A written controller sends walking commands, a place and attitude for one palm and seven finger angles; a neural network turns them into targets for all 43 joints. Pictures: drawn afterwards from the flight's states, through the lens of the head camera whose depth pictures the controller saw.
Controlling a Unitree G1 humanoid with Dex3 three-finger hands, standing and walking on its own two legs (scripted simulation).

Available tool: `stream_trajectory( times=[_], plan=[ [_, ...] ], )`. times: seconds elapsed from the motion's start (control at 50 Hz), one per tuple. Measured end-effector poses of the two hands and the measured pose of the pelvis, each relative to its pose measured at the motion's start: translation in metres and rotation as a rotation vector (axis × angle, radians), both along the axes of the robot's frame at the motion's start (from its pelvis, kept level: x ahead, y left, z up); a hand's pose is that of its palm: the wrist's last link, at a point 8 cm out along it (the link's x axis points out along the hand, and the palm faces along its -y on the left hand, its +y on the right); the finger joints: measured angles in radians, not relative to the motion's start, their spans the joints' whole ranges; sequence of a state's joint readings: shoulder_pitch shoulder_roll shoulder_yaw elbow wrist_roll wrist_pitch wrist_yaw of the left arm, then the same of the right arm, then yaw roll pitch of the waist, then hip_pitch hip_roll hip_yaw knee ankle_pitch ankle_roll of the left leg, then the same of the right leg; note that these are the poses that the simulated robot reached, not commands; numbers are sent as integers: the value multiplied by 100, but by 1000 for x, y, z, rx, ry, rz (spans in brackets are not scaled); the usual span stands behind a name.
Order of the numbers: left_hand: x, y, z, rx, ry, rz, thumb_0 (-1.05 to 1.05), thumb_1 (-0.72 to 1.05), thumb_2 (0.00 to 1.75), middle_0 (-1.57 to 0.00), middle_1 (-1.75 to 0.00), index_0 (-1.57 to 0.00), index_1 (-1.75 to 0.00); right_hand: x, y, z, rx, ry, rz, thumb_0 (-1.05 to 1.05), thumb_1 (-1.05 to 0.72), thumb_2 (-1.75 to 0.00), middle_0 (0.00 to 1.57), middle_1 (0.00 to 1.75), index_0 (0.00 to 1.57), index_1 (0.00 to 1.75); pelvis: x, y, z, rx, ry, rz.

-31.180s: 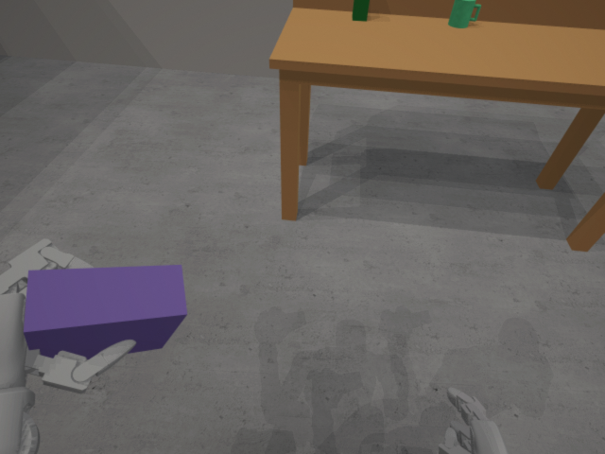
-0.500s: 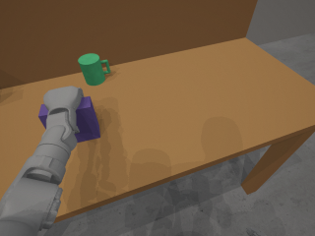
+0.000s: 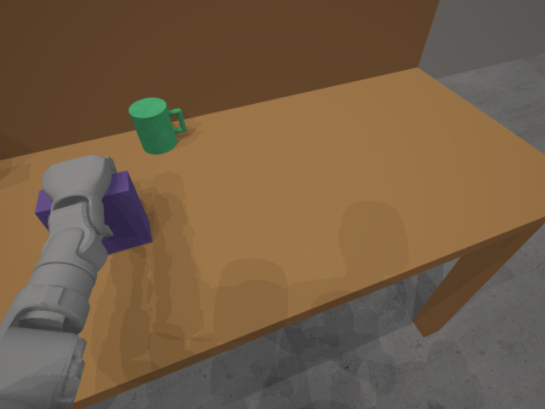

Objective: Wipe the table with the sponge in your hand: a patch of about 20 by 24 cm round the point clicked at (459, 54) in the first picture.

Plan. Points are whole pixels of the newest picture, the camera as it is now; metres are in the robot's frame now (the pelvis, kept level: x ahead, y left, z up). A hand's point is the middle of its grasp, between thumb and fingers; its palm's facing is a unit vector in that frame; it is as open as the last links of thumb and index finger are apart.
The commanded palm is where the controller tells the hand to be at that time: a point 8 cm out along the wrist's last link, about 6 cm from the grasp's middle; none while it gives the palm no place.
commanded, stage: slide back across to the first lane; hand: left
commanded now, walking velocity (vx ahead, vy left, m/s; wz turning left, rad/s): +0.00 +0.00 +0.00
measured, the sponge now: (104, 226) +0.39 +0.30 +0.04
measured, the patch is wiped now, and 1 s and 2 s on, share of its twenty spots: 1.00 1.00 1.00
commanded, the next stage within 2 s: wipe back along the first lane in 0.32 s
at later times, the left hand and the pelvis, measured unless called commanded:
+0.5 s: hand (63, 211) +0.38 +0.34 +0.09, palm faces -0.09 -0.01 -1.00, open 9.6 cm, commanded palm +0.35 +0.33 +0.14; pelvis +0.01 +0.00 +0.00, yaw +1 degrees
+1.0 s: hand (60, 240) +0.33 +0.33 +0.08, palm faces -0.04 -0.03 -1.00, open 9.7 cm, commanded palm +0.30 +0.31 +0.12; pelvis +0.00 +0.00 +0.00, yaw +1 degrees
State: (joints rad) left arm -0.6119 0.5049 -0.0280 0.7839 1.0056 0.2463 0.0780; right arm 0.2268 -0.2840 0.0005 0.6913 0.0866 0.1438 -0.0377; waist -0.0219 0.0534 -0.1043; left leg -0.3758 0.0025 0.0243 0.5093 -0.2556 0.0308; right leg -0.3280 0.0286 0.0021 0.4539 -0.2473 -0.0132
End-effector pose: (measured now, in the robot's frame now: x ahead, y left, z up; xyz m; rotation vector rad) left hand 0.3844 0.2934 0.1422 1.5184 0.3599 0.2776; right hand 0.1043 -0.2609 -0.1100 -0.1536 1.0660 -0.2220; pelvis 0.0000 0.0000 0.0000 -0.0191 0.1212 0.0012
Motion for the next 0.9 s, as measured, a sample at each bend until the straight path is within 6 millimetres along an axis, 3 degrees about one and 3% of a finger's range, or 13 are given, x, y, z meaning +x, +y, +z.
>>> stream_trajectory(
  times=[0.12, 0.24, 0.46, 0.66, 0.9],
  plan=[
    [-9, 22, 3, 19, 46, 23, -1, -50, 111, -75, -142, -79, -139, 23, 4, 6, -12, -42, 40, 1, -91, -89, 20, 30, 20, 30, 2, 1, 1, -2, -7, 16],
    [-11, 31, 3, 15, 69, -9, -1, -50, 111, -75, -142, -79, -139, 40, 9, 9, -20, -64, 70, 1, -91, -89, 20, 30, 20, 30, 5, 2, 1, -3, -4, 24],
    [-14, 41, 1, 13, 44, -12, -1, -50, 111, -76, -141, -79, -138, 42, 11, 4, -8, -30, 78, 1, -91, -89, 20, 30, 20, 30, 10, 3, 1, -4, 10, 18],
    [-35, 36, -2, -1, 10, 1, -1, -49, 111, -74, -143, -78, -140, 40, 10, 3, 9, -29, 71, 1, -91, -89, 20, 30, 20, 30, 12, 5, 1, -4, -6, 16],
    [-62, 29, -3, 5, -8, 17, -1, -48, 111, -73, -145, -76, -142, 70, 23, 15, 21, -129, 133, 1, -91, -89, 20, 30, 20, 30, 4, 3, 1, -1, -38, 29]
  ],
)
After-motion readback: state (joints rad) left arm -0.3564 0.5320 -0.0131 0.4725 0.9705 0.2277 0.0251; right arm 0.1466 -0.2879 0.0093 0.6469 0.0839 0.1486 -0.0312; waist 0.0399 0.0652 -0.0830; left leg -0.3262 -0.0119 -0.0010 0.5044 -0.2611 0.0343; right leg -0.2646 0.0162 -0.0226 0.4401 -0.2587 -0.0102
